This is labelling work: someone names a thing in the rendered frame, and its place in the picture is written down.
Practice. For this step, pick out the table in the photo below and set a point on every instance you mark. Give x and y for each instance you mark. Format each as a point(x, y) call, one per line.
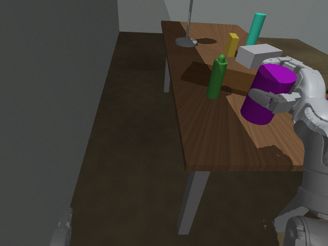
point(214, 136)

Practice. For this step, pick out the right robot hand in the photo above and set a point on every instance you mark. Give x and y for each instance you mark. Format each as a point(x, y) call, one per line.
point(309, 84)

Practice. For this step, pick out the desk lamp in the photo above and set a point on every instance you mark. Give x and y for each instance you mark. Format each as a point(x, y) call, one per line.
point(185, 41)

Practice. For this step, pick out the left robot hand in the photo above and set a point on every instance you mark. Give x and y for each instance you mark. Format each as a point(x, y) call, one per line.
point(62, 235)

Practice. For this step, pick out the right robot arm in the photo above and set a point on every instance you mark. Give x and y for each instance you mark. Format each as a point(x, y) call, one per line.
point(311, 126)

